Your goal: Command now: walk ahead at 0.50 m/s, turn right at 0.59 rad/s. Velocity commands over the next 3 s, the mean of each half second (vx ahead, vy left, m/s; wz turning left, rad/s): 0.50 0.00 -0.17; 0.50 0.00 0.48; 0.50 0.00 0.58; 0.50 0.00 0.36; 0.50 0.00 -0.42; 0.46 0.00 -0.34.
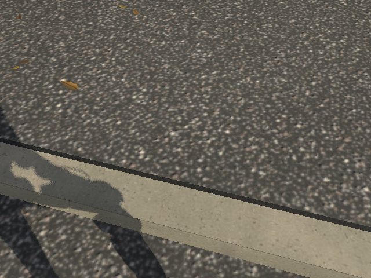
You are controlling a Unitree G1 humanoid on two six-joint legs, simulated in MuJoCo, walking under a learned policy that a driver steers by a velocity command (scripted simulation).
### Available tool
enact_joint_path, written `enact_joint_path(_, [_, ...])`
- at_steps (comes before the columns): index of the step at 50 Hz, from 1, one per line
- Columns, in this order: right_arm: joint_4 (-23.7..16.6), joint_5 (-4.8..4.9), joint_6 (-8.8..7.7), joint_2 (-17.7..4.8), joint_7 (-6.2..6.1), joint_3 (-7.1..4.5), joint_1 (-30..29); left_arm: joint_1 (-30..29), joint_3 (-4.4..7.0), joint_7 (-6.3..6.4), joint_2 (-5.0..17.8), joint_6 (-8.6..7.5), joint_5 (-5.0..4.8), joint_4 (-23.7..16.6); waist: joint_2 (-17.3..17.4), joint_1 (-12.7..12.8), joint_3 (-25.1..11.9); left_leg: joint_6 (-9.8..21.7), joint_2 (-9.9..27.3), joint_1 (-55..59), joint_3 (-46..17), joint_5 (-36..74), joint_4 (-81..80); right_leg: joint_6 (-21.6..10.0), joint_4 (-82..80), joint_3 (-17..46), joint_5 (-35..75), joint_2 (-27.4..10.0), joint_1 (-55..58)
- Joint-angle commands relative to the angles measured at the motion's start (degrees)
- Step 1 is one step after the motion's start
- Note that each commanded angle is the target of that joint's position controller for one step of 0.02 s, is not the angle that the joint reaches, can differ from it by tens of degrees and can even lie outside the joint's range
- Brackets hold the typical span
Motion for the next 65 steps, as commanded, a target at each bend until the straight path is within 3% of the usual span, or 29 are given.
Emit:
enact_joint_path(1, [-3.65, 0.29, -0.97, -9.16, -0.3, -1.94, -4.25, -3.99, -0.45, -0.98, 0.75, -1.04, 0.0, -4.51, 6.55, 0.51, 0.35, 7.73, 14.76, 0.97, -5.27, 17.32, -6.75, -0.19, -8.82, -0.99, 8.36, -0.99, -0.58])
enact_joint_path(8, [-0.32, 1.8, 0.82, -12.3, -0.45, -2.48, 0.79, -12.47, -0.73, -2.89, 1.11, -1.39, 0.0, -8.71, 7.06, -0.51, 1.42, 5.45, 17.6, 8.47, 0.08, 33.16, -0.88, -4.86, -21.73, -6.9, 1.79, 2.87, 5.68])
enact_joint_path(11, [0.54, 2.14, 1.52, -12.71, -0.88, -1.73, 0.89, 4.35, 2.07, -1.77, 6.29, -1.42, 0.67, -4.87, 6.86, 10.17, -8.4, 3.29, 15.55, 1.41, 3.03, 49.37, 20.95, -10.04, -29.23, -8.27, 3.91, 7.98, 34.08])
enact_joint_path(12, [-1.27, 0.0, 1.04, -8.9, -0.92, 0.04, 1.36, 14.11, 3.37, -0.51, 11.47, -1.05, 1.23, -3.1, -0.93, 13.0, -16.73, 1.08, 12.22, -14.69, 3.57, 22.89, 39.91, -13.29, -25.61, 6.39, 12.28, -4.31, 54.76])
enact_joint_path(13, [-1.7, 0.38, -0.06, -3.36, 0.19, 2.12, 8.24, 13.92, 3.12, -0.44, 14.38, -1.48, 1.51, -2.94, -11.78, 8.01, -26.63, -1.12, 2.48, -33.18, -4.12, -23.82, 57.48, -23.27, -31.66, 34.28, 4.4, -19.39, 68.35])
enact_joint_path(14, [-0.96, 2.77, -0.84, -10.71, 0.53, 0.08, 1.3, 14.88, 2.04, -0.51, 8.93, -1.82, 1.65, -3.23, -1.97, 12.55, -24.72, -0.66, 3.83, -36.67, -12.16, -22.09, 61.59, -20.76, -35.33, 32.41, 0.7, -17.85, 63.72])
enact_joint_path(15, [-3.36, 4.0, -1.05, -11.08, 0.63, -0.23, -4.32, 11.33, 1.39, -0.49, 7.76, -2.28, 1.65, -2.41, -1.89, 11.34, -14.43, -0.23, 6.01, -39.71, -10.96, -16.34, 59.85, -18.03, -37.19, 21.65, 4.02, -15.57, 54.79])
enact_joint_path(18, [-2.17, 2.01, 0.67, -8.43, 0.15, -0.07, -2.56, 2.87, 0.05, -0.81, 3.23, -3.58, 1.83, -1.87, -1.41, 4.22, -5.78, -1.59, 10.74, -31.25, -10.42, -5.78, 52.68, -14.83, -43.67, 7.95, 8.76, -9.81, 35.49])
enact_joint_path(23, [-1.99, 1.75, 2.83, -5.27, -0.4, -0.01, -2.95, 1.8, 0.49, -0.11, 3.24, -5.52, 2.7, 1.11, -0.36, 2.57, -1.41, -4.34, 9.75, -33.86, -12.04, 3.86, 48.31, -14.03, -49.13, -3.16, 15.75, -8.83, 30.66])
enact_joint_path(27, [-3.13, 1.57, 2.99, -3.41, 0.52, 0.41, -7.43, 3.18, 0.53, 0.77, 3.75, -4.74, 2.68, 2.51, -0.98, 4.28, -0.09, -4.44, 8.56, -34.81, -9.58, 13.55, 38.17, -12.0, -49.19, -9.38, 16.22, -7.89, 34.06])
enact_joint_path(34, [-9.42, 1.26, 4.6, -1.92, 2.83, 1.37, -15.79, 6.89, 1.18, 2.11, 6.16, -0.76, 1.56, 4.59, 0.48, 6.78, 3.51, -1.25, 8.28, -48.27, -5.25, -0.9, 39.19, -10.81, -42.27, -10.74, 30.35, -14.77, 52.0])
enact_joint_path(38, [-9.51, 1.14, 4.15, -5.86, 3.78, -0.98, -7.47, 6.29, 1.8, 2.76, 10.7, 0.58, 0.45, 3.96, -3.44, 1.26, -6.83, 2.51, -1.22, -17.54, 3.19, 1.44, 23.53, -6.88, -22.2, -15.73, 66.57, -9.98, 46.53])
enact_joint_path(39, [-7.08, 1.06, 4.25, -7.13, 3.27, -2.25, 1.58, 2.99, 1.82, 2.26, 10.88, 0.05, -0.71, 4.12, -3.06, -4.75, -9.28, 4.9, -1.73, -4.5, 1.98, 11.17, 10.42, -5.31, -11.92, -16.49, 62.52, -8.39, 42.05])
enact_joint_path(40, [-4.12, 0.78, 4.8, -10.82, 1.78, -3.54, 8.2, 1.75, 0.51, 1.59, 6.08, -1.52, 0.18, 2.95, 4.29, -6.81, -8.27, 7.01, 1.3, 10.66, -5.96, 23.92, 6.1, -1.81, 6.17, -14.54, 23.23, -3.23, 24.88])
enact_joint_path(41, [-5.22, -1.08, 4.88, -18.48, 0.53, -3.96, 7.89, 5.76, -2.18, 0.34, -2.76, -4.04, 2.74, 0.92, 21.61, 0.37, -12.9, 16.11, 17.67, 28.83, -29.74, 62.53, 16.91, 1.59, 31.6, -10.07, -26.84, 6.25, 0.03])
enact_joint_path(42, [-5.65, -1.77, 4.59, -16.06, 0.74, -3.97, 11.47, 6.24, -1.9, -0.42, 1.04, -5.97, 1.36, 1.68, 8.88, -4.76, -27.54, 24.57, 24.15, 31.83, -41.99, 44.36, 9.55, 1.85, 38.66, 2.12, -23.19, 6.14, -3.84])
enact_joint_path(43, [-4.03, -1.21, 4.42, -12.81, 0.92, -3.53, 12.12, 1.75, -1.46, -0.33, 1.96, -6.33, -1.28, 0.94, 4.13, -4.61, -19.61, 23.03, 21.96, 27.3, -38.84, 26.17, 5.97, 1.26, 39.35, 0.37, -19.62, 4.18, -9.79])
enact_joint_path(44, [-2.84, 0.53, 4.43, -9.68, 0.96, -2.7, 10.3, -2.55, -2.08, -0.11, 0.09, -6.29, -0.83, -0.89, 2.22, -2.93, -11.06, 19.85, 19.04, 21.09, -35.48, 13.87, 4.09, 0.66, 40.62, -2.52, -17.8, 2.88, -16.1])
enact_joint_path(47, [-1.58, -0.14, 4.89, -2.18, 0.78, 1.06, 8.1, -4.89, -4.05, -0.89, -5.81, -4.57, 0.06, -4.51, 7.32, 1.63, -1.16, 17.32, 16.11, 2.73, -31.85, 5.65, 1.71, -0.99, 67.65, -5.35, -20.7, 2.84, -27.3])
enact_joint_path(50, [0.19, 0.35, 5.34, -1.92, 0.1, 2.4, 4.18, -8.32, -7.82, -1.77, -11.14, -3.89, 0.9, -11.31, 5.43, 6.44, 4.49, 11.86, 11.65, -16.13, -24.48, -2.99, -0.52, -1.98, 66.33, -6.1, -17.76, 0.67, -32.66])
enact_joint_path(54, [-0.92, 1.44, 3.01, -7.33, -1.69, 0.82, 2.49, -14.04, -7.17, 1.18, -5.26, -4.09, 4.68, -16.44, 8.17, 6.16, -2.66, 11.9, 6.44, -31.57, -18.38, 7.92, -13.01, 1.26, 25.92, -12.05, -0.57, 0.41, 2.82])
enact_joint_path(56, [0.81, 3.3, 3.47, -8.72, -1.99, -0.17, 6.26, -15.68, -7.03, 2.67, -5.45, -4.46, 2.99, -17.94, 11.6, 6.16, -5.5, 10.47, 7.7, -16.91, -18.51, 26.53, -10.55, 0.11, 10.73, -13.86, -5.53, 2.75, 7.63])
enact_joint_path(59, [1.19, 1.37, 4.66, -10.08, -2.55, -0.53, 6.27, -0.63, -3.38, 1.79, 1.7, -4.18, -0.24, -14.87, 18.43, 13.97, -12.68, 6.42, 11.55, 7.63, -19.53, 75.27, 11.31, -4.65, -2.11, -12.09, -15.04, 8.37, 12.09])
enact_joint_path(60, [-1.07, 0.94, 4.04, -9.47, -2.55, -0.69, 1.65, 9.02, -2.23, 1.3, 4.7, -4.42, -0.12, -12.93, 16.08, 17.93, -18.19, 6.04, 10.15, 3.11, -19.8, 74.66, 25.3, -8.54, -7.21, -1.54, -14.79, 3.44, 24.25])
enact_joint_path(61, [-5.39, 1.2, 2.78, -2.74, -1.88, 0.08, 2.21, 15.8, -0.61, 0.79, 10.91, -4.7, 3.32, -9.78, -11.63, 14.75, -26.74, 4.5, 0.2, -15.6, -16.76, 41.63, 49.06, -14.99, -23.82, 25.99, -18.6, -9.67, 41.71])
enact_joint_path(62, [-5.36, -0.66, 1.77, 1.59, 0.79, 1.28, 6.07, 14.29, -0.81, 1.62, 9.47, -4.0, 4.29, -9.78, -26.38, 11.08, -31.05, 2.37, -8.98, -32.28, -21.56, -7.74, 71.07, -21.63, -42.89, 59.04, -21.14, -20.99, 48.84])
enact_joint_path(63, [-5.66, 0.27, 1.88, -2.16, 2.24, -0.18, 2.97, 8.66, -1.76, 2.58, 4.25, -3.64, 1.81, -9.87, -13.11, 9.3, -19.57, 0.68, -6.15, -40.79, -21.33, -9.27, 84.9, -20.53, -42.79, 55.13, -27.17, -22.15, 42.69])
enact_joint_path(64, [-8.22, 1.53, 2.85, -2.23, 2.1, 0.14, -3.1, 7.03, -2.61, 2.81, 0.47, -3.16, 0.6, -7.22, -7.76, 7.83, -7.96, 1.06, -2.73, -45.16, -14.49, -8.45, 88.86, -17.08, -40.57, 41.48, -30.9, -19.85, 34.01])
enact_joint_path(65, [-9.55, 1.65, 3.67, -0.19, 1.74, 1.03, -4.63, 6.35, -3.28, 2.11, -3.0, -3.24, 1.18, -3.54, -0.45, 4.79, -0.32, 2.63, 1.25, -45.59, -11.39, -6.71, 87.9, -13.1, -37.81, 27.46, -29.54, -16.54, 24.36])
